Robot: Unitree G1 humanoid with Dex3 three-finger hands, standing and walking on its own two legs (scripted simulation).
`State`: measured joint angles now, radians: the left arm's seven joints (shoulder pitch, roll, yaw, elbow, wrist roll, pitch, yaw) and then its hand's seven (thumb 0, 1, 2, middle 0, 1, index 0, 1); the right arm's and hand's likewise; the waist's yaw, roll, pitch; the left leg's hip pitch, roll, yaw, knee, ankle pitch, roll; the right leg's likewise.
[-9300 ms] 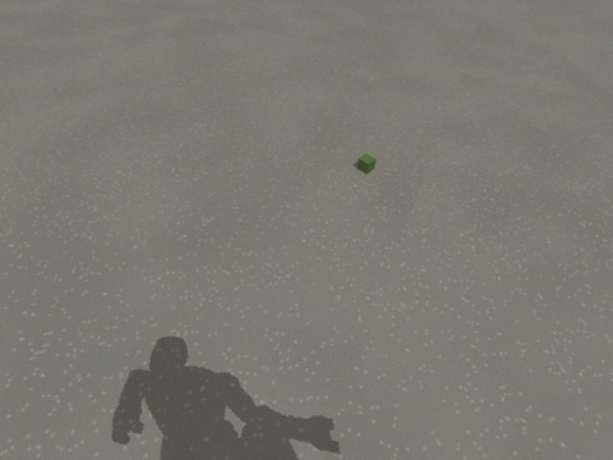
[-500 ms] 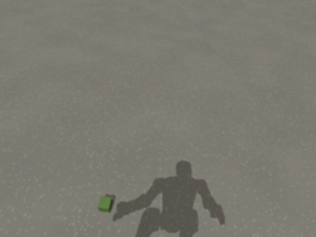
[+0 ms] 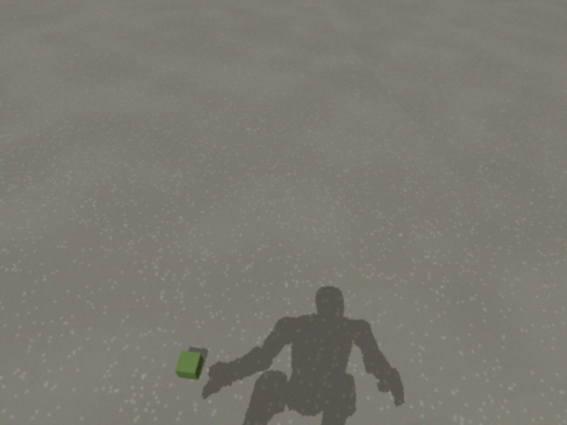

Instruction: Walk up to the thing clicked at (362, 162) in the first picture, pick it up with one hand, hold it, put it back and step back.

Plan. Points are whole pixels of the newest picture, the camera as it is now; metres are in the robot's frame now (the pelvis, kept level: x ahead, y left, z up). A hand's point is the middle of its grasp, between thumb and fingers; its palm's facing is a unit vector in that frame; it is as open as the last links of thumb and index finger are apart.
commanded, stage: stand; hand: left
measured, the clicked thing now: (189, 365) +0.46 +0.30 -0.75
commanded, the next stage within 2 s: walk up in 0.04 s
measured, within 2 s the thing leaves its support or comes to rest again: neither
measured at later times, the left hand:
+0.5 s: hand out of the picture +0.08 +0.36 -0.17, palm faces +0.03 -0.91 -0.40, open 7.4 cm
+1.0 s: hand out of the picture +0.14 +0.32 -0.15, palm faces +0.00 -0.94 -0.33, open 7.4 cm
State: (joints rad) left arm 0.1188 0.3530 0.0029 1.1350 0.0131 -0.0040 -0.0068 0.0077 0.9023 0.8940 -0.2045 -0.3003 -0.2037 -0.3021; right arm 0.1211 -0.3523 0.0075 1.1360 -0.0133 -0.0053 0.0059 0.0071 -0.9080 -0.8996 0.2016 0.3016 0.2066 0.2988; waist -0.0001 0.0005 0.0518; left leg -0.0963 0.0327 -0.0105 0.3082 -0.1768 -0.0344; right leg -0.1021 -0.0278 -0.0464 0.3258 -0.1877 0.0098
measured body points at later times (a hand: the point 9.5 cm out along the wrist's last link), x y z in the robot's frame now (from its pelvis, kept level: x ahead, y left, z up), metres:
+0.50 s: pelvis +0.03 +0.07 -0.01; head +0.06 +0.08 +0.43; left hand +0.08 +0.41 -0.14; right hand +0.11 -0.22 -0.14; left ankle +0.02 +0.20 -0.75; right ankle +0.02 -0.06 -0.74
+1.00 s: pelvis +0.04 +0.08 +0.00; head +0.05 +0.08 +0.45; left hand +0.14 +0.37 -0.13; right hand +0.15 -0.23 -0.12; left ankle +0.02 +0.20 -0.75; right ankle +0.03 -0.05 -0.75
